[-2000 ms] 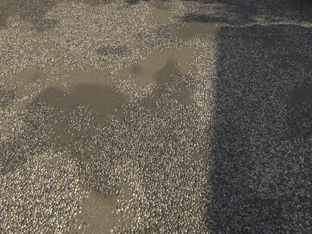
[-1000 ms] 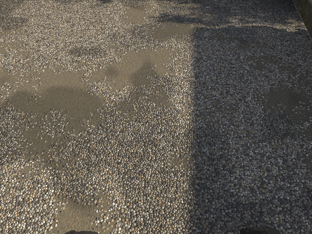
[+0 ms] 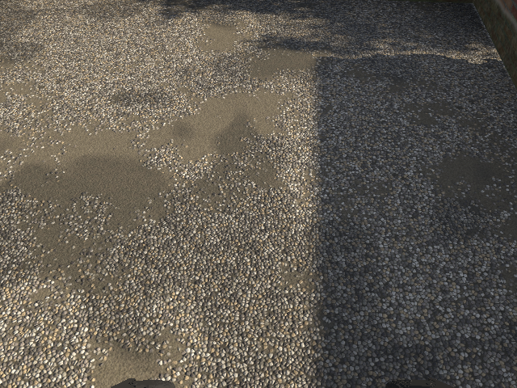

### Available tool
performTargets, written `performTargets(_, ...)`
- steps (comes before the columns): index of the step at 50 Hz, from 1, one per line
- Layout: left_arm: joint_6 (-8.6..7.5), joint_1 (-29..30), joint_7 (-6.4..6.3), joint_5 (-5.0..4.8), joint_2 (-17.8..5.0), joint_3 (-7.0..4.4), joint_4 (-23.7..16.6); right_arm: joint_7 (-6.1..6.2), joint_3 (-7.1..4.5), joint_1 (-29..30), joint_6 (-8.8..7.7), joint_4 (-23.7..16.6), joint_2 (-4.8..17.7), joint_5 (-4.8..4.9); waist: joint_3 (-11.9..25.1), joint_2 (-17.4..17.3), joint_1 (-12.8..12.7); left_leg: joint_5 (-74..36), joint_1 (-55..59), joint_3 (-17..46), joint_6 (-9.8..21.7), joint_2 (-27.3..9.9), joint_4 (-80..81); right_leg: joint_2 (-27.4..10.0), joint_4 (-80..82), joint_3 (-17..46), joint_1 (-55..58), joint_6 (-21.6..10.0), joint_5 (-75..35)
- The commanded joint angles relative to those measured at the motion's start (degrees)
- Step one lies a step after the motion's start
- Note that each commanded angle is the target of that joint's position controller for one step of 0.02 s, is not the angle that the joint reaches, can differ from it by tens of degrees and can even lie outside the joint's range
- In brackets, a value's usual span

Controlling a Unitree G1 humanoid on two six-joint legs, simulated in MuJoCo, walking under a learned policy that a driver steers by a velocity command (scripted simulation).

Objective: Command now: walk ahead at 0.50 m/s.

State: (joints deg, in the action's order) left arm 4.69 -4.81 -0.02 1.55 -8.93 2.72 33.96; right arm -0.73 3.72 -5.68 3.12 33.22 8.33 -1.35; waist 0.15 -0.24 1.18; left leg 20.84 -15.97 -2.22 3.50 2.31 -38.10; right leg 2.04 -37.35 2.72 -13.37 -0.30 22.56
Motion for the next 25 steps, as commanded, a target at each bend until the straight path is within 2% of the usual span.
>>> performTargets(1, -0.76, 6.22, -0.06, 0.15, -4.0, -1.16, -5.77, -0.31, -0.95, 5.24, -1.27, -5.74, 3.12, -0.51, 5.07, -0.23, 0.62, -19.97, -0.04, 4.45, 0.27, -5.04, 5.47, -2.59, 3.23, 3.13, 1.59, -0.8, -17.45)
performTargets(2, -1.3, 3.09, -0.26, 0.07, -3.45, -1.23, -4.4, 0.6, -1.09, 2.27, -1.21, -4.59, 3.64, 0.33, 9.15, -0.31, -0.52, -9.78, 1.35, 6.69, 0.4, -5.36, 8.45, -1.46, 3.75, 2.12, 4.62, -0.72, -6.3)
performTargets(3, -1.41, 4.13, -0.18, 0.08, -2.97, -0.88, -4.59, 0.79, -1.1, 4.29, -0.96, -5.06, 3.95, 0.74, 4.76, -1.13, -0.81, -7.96, -0.72, 7.43, 0.57, -5.55, 9.56, -1.21, 4.25, 1.93, 2.68, -0.65, -5.37)
performTargets(4, -0.97, 7.35, -0.09, -0.07, -3.65, -0.88, -6.1, 0.01, -0.93, 7.63, -0.98, -6.62, 3.56, 0.24, 0.98, -0.95, 0.04, -18.0, -1.94, 5.16, 0.4, -5.28, 6.66, -2.2, 3.89, 2.83, -0.15, -0.55, -15.27)
performTargets(5, -0.82, 6.68, -0.07, 0.11, -4.1, -1.17, -5.73, -0.22, -0.94, 5.93, -1.12, -6.23, 3.15, -0.31, 3.88, -0.23, 0.56, -19.24, -0.54, 4.69, 0.38, -5.2, 5.88, -2.48, 3.38, 3.24, 0.98, -0.75, -16.6)
performTargets(6, -0.74, 6.27, -0.08, 0.14, -4.08, -1.21, -5.75, -0.32, -0.92, 5.1, -1.23, -5.96, 3.12, -0.47, 4.68, -0.22, 0.61, -19.69, -0.36, 4.43, 0.28, -5.09, 5.59, -2.45, 3.1, 3.11, 1.36, -0.69, -17.18)
performTargets(7, -1.27, 3.08, -0.26, 0.08, -3.36, -1.17, -4.29, 0.57, -1.02, 2.11, -1.21, -4.75, 3.54, 0.32, 8.86, -0.41, -0.47, -9.45, 0.99, 6.65, 0.48, -5.4, 8.5, -1.47, 3.67, 2.22, 4.38, -0.67, -6.33)
performTargets(8, -1.45, 4.01, -0.21, 0.1, -2.96, -0.89, -4.48, 0.78, -1.08, 4.0, -1.04, -5.19, 3.89, 0.7, 4.93, -1.09, -0.79, -7.79, -0.66, 7.38, 0.62, -5.56, 9.52, -1.2, 4.18, 2.03, 2.72, -0.63, -5.45)
performTargets(9, -0.99, 7.32, -0.13, -0.05, -3.65, -0.88, -6.01, 0.0, -0.9, 7.41, -1.05, -6.75, 3.52, 0.22, 0.96, -0.84, 0.07, -17.9, -1.99, 5.1, 0.44, -5.28, 6.6, -2.19, 3.82, 2.9, -0.24, -0.53, -15.42)
performTargets(10, -0.84, 6.65, -0.11, 0.11, -4.1, -1.18, -5.65, -0.22, -0.91, 5.73, -1.19, -6.35, 3.11, -0.33, 3.89, -0.13, 0.58, -19.16, -0.56, 4.62, 0.42, -5.21, 5.79, -2.48, 3.3, 3.31, 0.92, -0.74, -16.77)
performTargets(11, -0.76, 6.24, -0.13, 0.16, -4.08, -1.21, -5.67, -0.31, -0.89, 4.9, -1.3, -6.08, 3.07, -0.49, 4.71, -0.13, 0.63, -19.65, -0.37, 4.36, 0.32, -5.1, 5.49, -2.45, 3.02, 3.18, 1.31, -0.68, -17.37)
performTargets(12, -1.27, 3.05, -0.31, 0.07, -3.34, -1.16, -4.2, 0.58, -0.99, 1.88, -1.27, -4.85, 3.5, 0.31, 8.89, -0.35, -0.44, -9.48, 0.98, 6.56, 0.5, -5.42, 8.4, -1.45, 3.57, 2.28, 4.34, -0.65, -6.49)
performTargets(13, -1.45, 3.97, -0.26, 0.1, -2.94, -0.89, -4.4, 0.79, -1.05, 3.77, -1.09, -5.28, 3.83, 0.7, 4.95, -1.05, -0.76, -7.85, -0.67, 7.29, 0.65, -5.58, 9.43, -1.18, 4.07, 2.09, 2.67, -0.61, -5.54)
performTargets(14, -0.98, 7.29, -0.17, -0.03, -3.64, -0.88, -5.94, 0.01, -0.87, 7.22, -1.1, -6.85, 3.46, 0.21, 0.97, -0.82, 0.09, -17.97, -2.0, 5.03, 0.48, -5.31, 6.5, -2.16, 3.71, 2.94, -0.3, -0.51, -15.55)
performTargets(15, -0.83, 6.61, -0.15, 0.13, -4.09, -1.17, -5.58, -0.21, -0.89, 5.54, -1.23, -6.45, 3.05, -0.34, 3.91, -0.13, 0.6, -19.25, -0.58, 4.55, 0.46, -5.24, 5.7, -2.45, 3.17, 3.34, 0.87, -0.71, -16.91)
performTargets(16, -0.75, 6.2, -0.17, 0.18, -4.06, -1.21, -5.6, -0.3, -0.87, 4.72, -1.34, -6.17, 3.02, -0.49, 4.75, -0.14, 0.64, -19.76, -0.39, 4.29, 0.36, -5.14, 5.39, -2.42, 2.88, 3.2, 1.27, -0.65, -17.51)
performTargets(17, -1.26, 3.0, -0.35, 0.08, -3.32, -1.16, -4.12, 0.59, -0.97, 1.67, -1.31, -4.93, 3.45, 0.32, 8.94, -0.37, -0.42, -9.61, 0.97, 6.48, 0.55, -5.46, 8.31, -1.42, 3.43, 2.32, 4.32, -0.62, -6.61)
performTargets(18, -1.43, 3.93, -0.31, 0.1, -2.93, -0.89, -4.32, 0.8, -1.02, 3.56, -1.14, -5.36, 3.79, 0.71, 5.0, -1.08, -0.75, -7.98, -0.68, 7.22, 0.7, -5.64, 9.35, -1.14, 3.94, 2.12, 2.66, -0.58, -5.62)
performTargets(19, -0.97, 7.25, -0.21, -0.01, -3.63, -0.88, -5.88, 0.02, -0.85, 7.05, -1.14, -6.93, 3.41, 0.21, 0.99, -0.84, 0.09, -18.09, -2.03, 4.97, 0.52, -5.35, 6.42, -2.12, 3.58, 2.96, -0.33, -0.48, -15.66)
performTargets(20, -0.81, 6.58, -0.19, 0.15, -4.08, -1.17, -5.52, -0.2, -0.86, 5.38, -1.27, -6.52, 3.0, -0.34, 3.94, -0.16, 0.6, -19.38, -0.6, 4.49, 0.5, -5.28, 5.6, -2.4, 3.03, 3.35, 0.85, -0.68, -17.04)
performTargets(22, -0.72, 5.92, -0.24, 0.23, -3.87, -1.18, -5.53, -0.29, -0.85, 4.27, -1.51, -6.08, 2.93, -0.55, 5.6, -0.29, 0.62, -20.1, -0.17, 4.13, 0.38, -5.15, 5.12, -2.44, 2.65, 3.2, 1.54, -0.58, -17.91)
performTargets(23, -1.31, 2.88, -0.44, 0.08, -3.25, -1.19, -4.03, 0.63, -0.97, 1.38, -1.53, -4.87, 3.37, 0.35, 9.93, -0.31, -0.43, -9.97, 1.51, 6.44, 0.63, -5.58, 8.06, -1.39, 3.24, 2.33, 4.67, -0.59, -6.58)
performTargets(24, -1.42, 4.07, -0.39, 0.07, -2.95, -0.95, -4.33, 0.85, -1.03, 3.47, -1.24, -5.39, 3.81, 0.8, 5.16, -1.05, -0.79, -8.18, -0.65, 7.25, 0.76, -5.83, 9.32, -1.01, 3.71, 2.05, 2.66, -0.49, -5.42)
performTargets(25, -0.89, 7.46, -0.25, -0.03, -3.55, -0.89, -5.89, 0.04, -0.81, 7.07, -1.17, -7.01, 3.36, 0.31, 0.87, -0.96, 0.05, -18.11, -2.34, 4.97, 0.6, -5.53, 6.44, -1.98, 3.34, 2.86, -0.48, -0.37, -15.26)
